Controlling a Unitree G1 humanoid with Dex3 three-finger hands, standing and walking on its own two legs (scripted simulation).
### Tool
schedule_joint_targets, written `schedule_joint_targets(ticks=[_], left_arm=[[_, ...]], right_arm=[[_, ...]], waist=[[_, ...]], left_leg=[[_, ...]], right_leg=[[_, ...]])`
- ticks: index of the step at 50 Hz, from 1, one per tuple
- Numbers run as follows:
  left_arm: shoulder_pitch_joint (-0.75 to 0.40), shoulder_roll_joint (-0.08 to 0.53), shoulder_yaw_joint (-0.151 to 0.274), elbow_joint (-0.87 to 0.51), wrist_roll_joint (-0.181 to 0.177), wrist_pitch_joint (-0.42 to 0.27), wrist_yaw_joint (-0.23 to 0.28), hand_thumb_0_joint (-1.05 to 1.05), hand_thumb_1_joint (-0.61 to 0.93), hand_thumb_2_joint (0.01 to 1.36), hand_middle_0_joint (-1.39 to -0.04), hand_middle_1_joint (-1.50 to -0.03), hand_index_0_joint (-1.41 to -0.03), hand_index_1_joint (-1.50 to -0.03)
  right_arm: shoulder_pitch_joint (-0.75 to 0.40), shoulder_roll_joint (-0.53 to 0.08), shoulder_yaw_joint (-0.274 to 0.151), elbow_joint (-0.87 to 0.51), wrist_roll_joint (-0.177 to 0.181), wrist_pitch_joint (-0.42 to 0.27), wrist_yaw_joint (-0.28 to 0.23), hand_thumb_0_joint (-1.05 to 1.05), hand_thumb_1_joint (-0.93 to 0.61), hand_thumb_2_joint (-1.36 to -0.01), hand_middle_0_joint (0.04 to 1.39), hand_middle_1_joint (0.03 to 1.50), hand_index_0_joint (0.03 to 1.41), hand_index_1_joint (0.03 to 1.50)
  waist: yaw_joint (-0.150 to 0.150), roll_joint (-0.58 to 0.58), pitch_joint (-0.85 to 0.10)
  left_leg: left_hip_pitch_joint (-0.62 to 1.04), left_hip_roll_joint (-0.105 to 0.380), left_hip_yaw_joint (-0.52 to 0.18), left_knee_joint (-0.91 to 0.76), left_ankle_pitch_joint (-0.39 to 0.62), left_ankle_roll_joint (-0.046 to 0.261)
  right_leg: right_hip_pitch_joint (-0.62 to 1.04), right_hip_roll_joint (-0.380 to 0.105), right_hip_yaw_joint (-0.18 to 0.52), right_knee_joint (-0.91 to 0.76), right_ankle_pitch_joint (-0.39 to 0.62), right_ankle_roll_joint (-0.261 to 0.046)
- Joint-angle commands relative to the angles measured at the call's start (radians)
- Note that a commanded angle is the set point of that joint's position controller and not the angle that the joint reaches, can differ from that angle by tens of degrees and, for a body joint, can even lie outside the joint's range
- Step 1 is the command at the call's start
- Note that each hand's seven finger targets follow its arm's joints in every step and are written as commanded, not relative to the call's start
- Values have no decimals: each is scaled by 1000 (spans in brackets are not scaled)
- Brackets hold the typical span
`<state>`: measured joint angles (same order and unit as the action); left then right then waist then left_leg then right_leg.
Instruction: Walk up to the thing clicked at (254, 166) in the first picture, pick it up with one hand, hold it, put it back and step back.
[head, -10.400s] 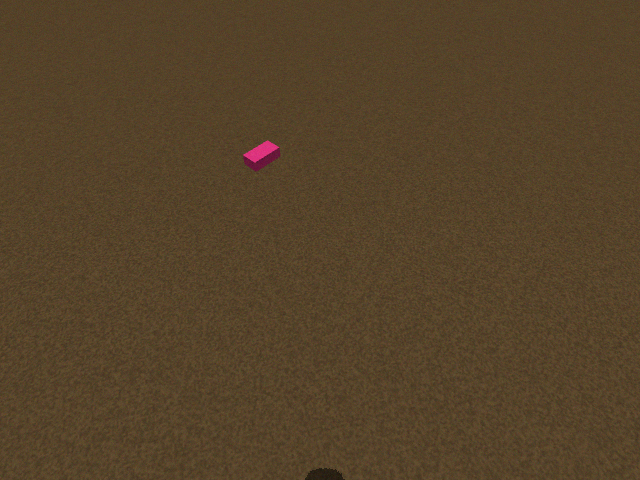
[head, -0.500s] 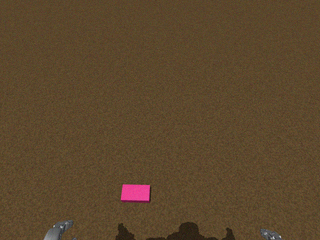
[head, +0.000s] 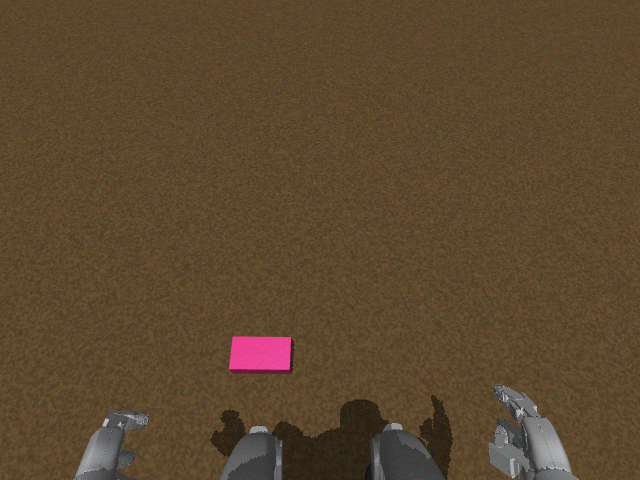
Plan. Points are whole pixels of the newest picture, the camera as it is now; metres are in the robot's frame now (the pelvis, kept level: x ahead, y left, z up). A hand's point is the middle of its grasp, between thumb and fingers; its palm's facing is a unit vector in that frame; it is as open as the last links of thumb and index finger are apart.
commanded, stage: rise first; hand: left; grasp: from above
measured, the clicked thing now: (261, 355) +0.42 +0.16 -0.67
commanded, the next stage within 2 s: none
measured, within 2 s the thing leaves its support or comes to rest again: neither
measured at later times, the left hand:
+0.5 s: hand (181, 434) +0.20 +0.25 -0.30, palm faces -0.43 -0.59 -0.68, open 14.2 cm
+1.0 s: hand (213, 388) +0.30 +0.24 -0.45, palm faces -0.50 -0.17 -0.85, open 14.0 cm
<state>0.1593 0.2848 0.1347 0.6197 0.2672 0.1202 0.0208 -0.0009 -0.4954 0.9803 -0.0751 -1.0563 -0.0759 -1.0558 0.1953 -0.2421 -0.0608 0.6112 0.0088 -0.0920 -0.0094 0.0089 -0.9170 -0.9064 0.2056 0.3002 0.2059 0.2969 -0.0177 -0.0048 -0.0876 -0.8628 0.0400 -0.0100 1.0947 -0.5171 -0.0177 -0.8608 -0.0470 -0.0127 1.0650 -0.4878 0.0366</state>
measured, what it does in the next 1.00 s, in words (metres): lowers itself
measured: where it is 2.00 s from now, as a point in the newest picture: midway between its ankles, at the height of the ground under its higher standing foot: outside the picture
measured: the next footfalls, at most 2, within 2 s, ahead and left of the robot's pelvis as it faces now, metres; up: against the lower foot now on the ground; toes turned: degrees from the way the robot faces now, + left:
none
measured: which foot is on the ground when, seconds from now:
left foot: down 0.00-1.00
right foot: down 0.00-1.00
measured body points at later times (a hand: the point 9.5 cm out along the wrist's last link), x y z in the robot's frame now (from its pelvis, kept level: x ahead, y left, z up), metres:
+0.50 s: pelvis -0.03 +0.00 -0.15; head +0.14 +0.01 +0.27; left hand +0.22 +0.28 -0.26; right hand +0.18 -0.27 -0.25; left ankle +0.00 +0.13 -0.66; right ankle +0.01 -0.14 -0.66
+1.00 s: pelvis -0.09 +0.00 -0.29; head +0.11 +0.01 +0.11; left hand +0.32 +0.24 -0.40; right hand +0.00 -0.29 -0.43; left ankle +0.00 +0.13 -0.66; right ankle +0.01 -0.14 -0.66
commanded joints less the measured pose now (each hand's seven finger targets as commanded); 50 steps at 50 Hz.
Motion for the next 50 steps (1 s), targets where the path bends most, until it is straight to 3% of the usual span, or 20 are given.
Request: schedule_joint_targets(ticks=[1,5,7,10,12,14,17,18,19,24,27,29,32,34,36,37,41,44,46,50], left_arm=[[72,172,42,-239,19,10,23,0,-584,989,-73,-1065,-64,-1073],[114,147,18,-273,39,42,24,0,-577,965,-80,-1066,-79,-1065],[118,161,30,-293,54,44,27,0,-568,961,-76,-1062,-76,-1060],[26,159,-2,-279,94,23,36,0,-553,954,-71,-1067,-76,-1060],[-41,180,3,-242,133,-10,46,0,-573,966,-75,-1053,-72,-1053],[-72,205,13,-201,182,-53,61,0,-560,966,-78,-1041,-76,-1042],[-111,172,-49,-205,250,-113,79,0,-567,986,-83,-1033,-75,-1041],[-132,206,-31,-211,267,-129,91,0,-557,981,-77,-1043,-73,-1046],[-161,207,-44,-220,285,-142,103,0,-542,974,-89,-1036,-86,-1040],[-263,304,9,-97,398,-167,167,0,-584,998,-93,-1044,-85,-1052],[-364,285,-17,-55,449,-166,187,0,-592,998,-89,-1065,-86,-1067],[-478,323,-6,-48,482,-175,197,0,-589,1013,-85,-1052,-78,-1060],[-611,338,-32,24,528,-196,199,0,-558,1001,-122,-1014,-113,-1024],[-705,406,-8,46,552,-219,201,0,-528,1001,-119,-993,-108,-1005],[-745,381,-35,120,587,-233,202,0,-539,1030,-71,-1033,-66,-1039],[-789,408,-33,120,600,-247,207,0,-512,1020,-76,-1023,-72,-1029],[-883,441,-35,205,664,-270,227,0,-531,1037,-56,-1056,-57,-1056],[-945,436,-57,285,707,-279,249,0,-551,1057,-50,-1045,-49,-1048],[-960,458,-53,340,741,-285,268,0,-555,1057,-50,-1033,-48,-1036],[-1033,452,-79,365,801,-298,302,0,-549,1050,-52,-1006,-51,-1007]], right_arm=[[8,-146,-53,-151,0,-56,-11,0,-905,-904,200,300,200,300],[-13,-142,-46,-172,0,-69,-10,0,-927,-909,200,300,200,300],[-21,-138,-45,-186,-2,-77,-10,0,-921,-907,200,300,200,300],[-34,-138,-38,-183,-4,-96,-9,0,-912,-904,200,300,200,300],[-48,-143,-38,-179,-6,-112,-6,0,-911,-904,200,300,200,300],[-60,-154,-44,-170,-9,-124,-1,0,-900,-900,200,300,200,300],[-61,-161,-53,-167,-8,-138,8,0,-893,-899,200,300,200,300],[-60,-170,-57,-159,-6,-139,10,0,-889,-897,200,300,200,300],[-61,-174,-60,-152,-6,-139,12,0,-887,-897,201,300,200,300],[-60,-197,-72,-100,-2,-122,20,0,-920,-906,201,300,200,300],[-42,-197,-79,-67,-5,-107,33,0,-933,-910,200,300,200,300],[-27,-203,-86,-45,-12,-103,38,0,-919,-907,201,300,200,300],[-14,-198,-88,-19,-22,-96,41,0,-918,-907,200,300,200,300],[-13,-204,-94,-13,-26,-88,40,0,-892,-900,200,300,200,300],[-7,-205,-94,-3,-30,-80,41,0,-869,-894,200,300,200,300],[-11,-204,-94,-3,-34,-76,41,0,-854,-890,200,300,200,300],[14,-211,-94,19,-41,-51,43,0,-860,-892,200,300,200,300],[21,-212,-83,33,-50,-32,46,0,-868,-894,200,300,200,300],[22,-214,-79,42,-54,-20,48,0,-873,-894,200,299,200,299],[35,-216,-72,59,-63,-5,60,0,-881,-895,200,299,200,299]], waist=[[-4,73,-294],[-16,39,-277],[-8,49,-287],[-42,45,-281],[-50,49,-283],[-35,83,-319],[-36,83,-417],[-29,102,-458],[-31,103,-498],[-3,120,-565],[-12,99,-649],[-14,77,-712],[-38,14,-695],[-31,3,-719],[-38,6,-699],[-35,13,-708],[-43,30,-707],[-76,11,-638],[-74,19,-601],[-87,91,-636]], left_leg=[[152,-18,-6,-111,345,9],[64,-18,-17,-59,266,16],[24,-23,-10,-20,242,19],[-60,-27,-5,60,203,23],[-138,-26,-15,123,169,21],[-189,-26,-27,178,149,13],[-248,-33,-30,263,134,11],[-258,-32,-29,293,162,10],[-273,-35,-26,326,171,10],[-386,-38,-31,446,219,9],[-442,-43,-10,537,255,18],[-495,-47,0,607,243,26],[-643,-51,14,677,110,36],[-692,-52,23,707,39,38],[-729,-56,21,721,-22,38],[-742,-56,24,731,-45,37],[-789,-62,27,772,-87,40],[-869,-68,25,803,-138,47],[-900,-72,23,814,-169,49],[-856,-73,12,829,-141,44]], right_leg=[[99,46,-34,-70,260,-51],[38,45,-37,-29,207,-49],[0,42,-33,0,188,-50],[-91,42,-30,67,164,-50],[-194,41,-30,146,130,-51],[-280,36,-28,233,103,-53],[-363,35,-27,324,101,-53],[-381,33,-24,357,125,-55],[-406,34,-23,383,132,-55],[-542,33,-27,522,157,-62],[-563,35,-26,569,195,-61],[-570,36,-20,604,199,-57],[-591,36,-17,624,108,-49],[-602,39,-11,633,28,-48],[-653,40,-19,651,-47,-51],[-659,43,-19,660,-84,-53],[-712,45,-29,701,-135,-56],[-777,48,-32,719,-196,-56],[-821,49,-40,739,-231,-59],[-876,46,-67,798,-172,-66]])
